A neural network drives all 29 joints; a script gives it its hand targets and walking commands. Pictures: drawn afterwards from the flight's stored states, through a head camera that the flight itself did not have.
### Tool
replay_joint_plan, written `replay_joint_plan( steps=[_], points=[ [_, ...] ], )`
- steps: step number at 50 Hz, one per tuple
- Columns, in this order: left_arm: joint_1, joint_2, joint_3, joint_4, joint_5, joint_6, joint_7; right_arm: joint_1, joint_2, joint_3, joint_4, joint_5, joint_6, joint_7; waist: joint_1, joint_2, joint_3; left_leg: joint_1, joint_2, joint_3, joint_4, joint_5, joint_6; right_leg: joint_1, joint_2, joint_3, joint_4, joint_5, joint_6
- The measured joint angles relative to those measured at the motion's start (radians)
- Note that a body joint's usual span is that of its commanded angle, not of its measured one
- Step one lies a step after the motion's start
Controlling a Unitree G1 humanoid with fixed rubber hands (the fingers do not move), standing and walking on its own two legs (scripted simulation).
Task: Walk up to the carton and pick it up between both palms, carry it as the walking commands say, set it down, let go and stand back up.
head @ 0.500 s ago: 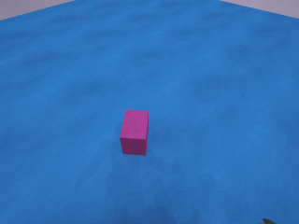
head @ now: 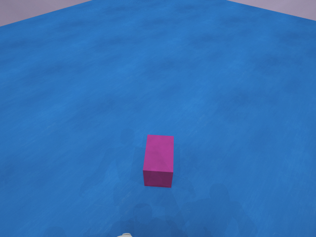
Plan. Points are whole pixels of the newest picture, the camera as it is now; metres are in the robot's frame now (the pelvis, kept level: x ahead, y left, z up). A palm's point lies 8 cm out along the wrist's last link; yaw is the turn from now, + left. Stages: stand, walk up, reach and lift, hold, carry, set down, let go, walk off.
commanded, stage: walk up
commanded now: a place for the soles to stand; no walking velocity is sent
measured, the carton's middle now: (159, 160) +0.70 -0.01 -0.63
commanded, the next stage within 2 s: none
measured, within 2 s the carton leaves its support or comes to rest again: neither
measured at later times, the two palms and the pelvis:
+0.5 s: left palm (50, 179) +0.32 +0.34 -0.09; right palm out of the picture +0.15 -0.27 -0.11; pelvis +0.17 +0.04 +0.01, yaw -4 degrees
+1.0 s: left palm (51, 181) +0.32 +0.34 -0.11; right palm (254, 177) +0.33 -0.29 -0.09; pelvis +0.22 +0.03 +0.01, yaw -3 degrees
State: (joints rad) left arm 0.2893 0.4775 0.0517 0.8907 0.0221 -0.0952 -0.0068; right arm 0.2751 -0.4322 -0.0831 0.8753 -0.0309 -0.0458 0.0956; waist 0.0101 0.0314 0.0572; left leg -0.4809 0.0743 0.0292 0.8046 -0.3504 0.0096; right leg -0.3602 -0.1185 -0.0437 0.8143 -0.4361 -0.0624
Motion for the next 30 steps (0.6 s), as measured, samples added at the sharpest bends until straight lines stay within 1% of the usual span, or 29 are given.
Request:
replay_joint_plan(
  steps=[1,2,3,5,6,10,14,18,21,22,23,24,25,26,27,28,30],
  points=[
    [0.006,-0.003,0.001,0.011,0.001,0.009,0.003,0.005,-0.011,-0.006,-0.005,-0.003,-0.012,-0.007,-0.003,-0.007,-0.011,0.001,-0.014,0.017,0.012,0.048,0.002,-0.028,0.0,0.033,0.085,-0.066,-0.003],
    [0.009,-0.01,0.002,0.025,0.003,0.02,0.007,0.008,-0.017,-0.011,-0.009,-0.005,-0.017,-0.017,-0.012,-0.007,-0.019,-0.001,-0.021,0.027,0.035,0.045,0.009,-0.064,0.023,0.072,0.182,-0.094,0.003],
    [0.009,-0.016,0.002,0.042,0.005,0.028,0.007,0.009,-0.017,-0.014,-0.012,-0.002,-0.016,-0.024,-0.022,-0.009,-0.025,0.008,-0.028,0.036,0.044,0.023,0.019,-0.096,0.049,0.099,0.261,-0.089,0.011],
    [0.002,-0.023,-0.002,0.067,0.004,0.032,0.0,0.013,-0.012,-0.013,-0.015,0.006,-0.012,-0.036,-0.042,-0.013,-0.025,0.042,-0.043,0.048,0.028,-0.015,0.046,-0.143,0.068,0.087,0.335,-0.052,0.022],
    [-0.001,-0.023,-0.002,0.07,0.0,0.032,-0.005,0.018,-0.006,-0.009,-0.015,0.008,-0.012,-0.041,-0.045,-0.021,-0.023,0.063,-0.05,0.057,0.008,-0.018,0.05,-0.165,0.07,0.075,0.338,-0.025,0.026],
    [-0.024,-0.027,0.001,0.071,-0.011,0.024,-0.017,0.045,0.015,0.01,-0.009,0.01,-0.03,-0.052,-0.054,-0.051,0.002,0.149,-0.08,0.087,-0.083,-0.013,0.049,-0.22,0.072,0.05,0.26,0.062,0.035],
    [-0.05,-0.05,-0.009,0.062,-0.01,0.023,-0.031,0.084,0.013,0.019,0.002,0.014,-0.038,-0.058,-0.069,-0.032,0.022,0.217,-0.087,0.088,-0.14,-0.03,0.061,-0.226,0.068,0.02,0.106,0.108,0.036],
    [-0.081,-0.071,-0.015,0.047,-0.017,0.035,-0.037,0.099,0.011,0.025,0.022,0.022,-0.032,-0.073,-0.067,-0.014,0.045,0.286,-0.081,0.109,-0.169,-0.069,0.05,-0.185,0.061,-0.014,-0.048,0.204,0.015],
    [-0.119,-0.068,-0.016,0.036,-0.015,0.038,-0.028,0.104,0.025,0.035,0.037,0.036,-0.022,-0.089,-0.07,-0.015,0.051,0.299,-0.072,0.108,-0.113,-0.126,0.031,-0.108,0.083,-0.022,-0.158,0.288,-0.023],
    [-0.136,-0.067,-0.011,0.033,-0.013,0.037,-0.022,0.096,0.032,0.039,0.045,0.042,-0.016,-0.093,-0.064,-0.015,0.055,0.276,-0.061,0.106,-0.049,-0.14,0.018,-0.098,0.09,-0.022,-0.159,0.262,-0.01],
    [-0.156,-0.067,-0.009,0.029,-0.017,0.037,-0.016,0.079,0.04,0.043,0.052,0.05,-0.008,-0.099,-0.058,-0.012,0.065,0.236,-0.054,0.081,0.047,-0.117,-0.002,-0.102,0.098,-0.025,-0.135,0.239,-0.001],
    [-0.171,-0.067,-0.012,0.021,-0.026,0.035,-0.01,0.061,0.047,0.048,0.052,0.053,0.002,-0.105,-0.053,-0.012,0.075,0.195,-0.057,0.044,0.143,-0.135,-0.013,-0.103,0.104,-0.027,-0.115,0.222,0.0],
    [-0.18,-0.069,-0.016,0.014,-0.034,0.034,-0.004,0.041,0.052,0.053,0.049,0.052,0.009,-0.109,-0.048,-0.011,0.083,0.161,-0.06,0.014,0.215,-0.165,-0.015,-0.098,0.11,-0.027,-0.107,0.212,-0.001],
    [-0.187,-0.072,-0.018,0.008,-0.037,0.036,0.003,0.02,0.055,0.057,0.045,0.048,0.01,-0.112,-0.044,-0.011,0.091,0.135,-0.059,-0.005,0.25,-0.188,-0.015,-0.091,0.115,-0.025,-0.105,0.208,0.0],
    [-0.194,-0.075,-0.021,0.004,-0.037,0.04,0.007,0.002,0.059,0.06,0.041,0.044,0.005,-0.114,-0.04,-0.014,0.095,0.117,-0.054,-0.014,0.248,-0.201,-0.014,-0.085,0.116,-0.023,-0.103,0.205,0.007],
    [-0.201,-0.078,-0.023,0.001,-0.035,0.046,0.009,-0.013,0.061,0.061,0.04,0.043,-0.001,-0.113,-0.037,-0.016,0.096,0.106,-0.044,-0.017,0.209,-0.203,-0.013,-0.082,0.116,-0.022,-0.099,0.2,0.015],
    [-0.21,-0.083,-0.028,-0.002,-0.032,0.06,0.007,-0.037,0.062,0.057,0.039,0.038,-0.011,-0.111,-0.035,-0.023,0.093,0.108,-0.029,-0.012,0.067,-0.137,-0.007,-0.085,0.109,-0.024,-0.077,0.181,0.029]
  ],
)
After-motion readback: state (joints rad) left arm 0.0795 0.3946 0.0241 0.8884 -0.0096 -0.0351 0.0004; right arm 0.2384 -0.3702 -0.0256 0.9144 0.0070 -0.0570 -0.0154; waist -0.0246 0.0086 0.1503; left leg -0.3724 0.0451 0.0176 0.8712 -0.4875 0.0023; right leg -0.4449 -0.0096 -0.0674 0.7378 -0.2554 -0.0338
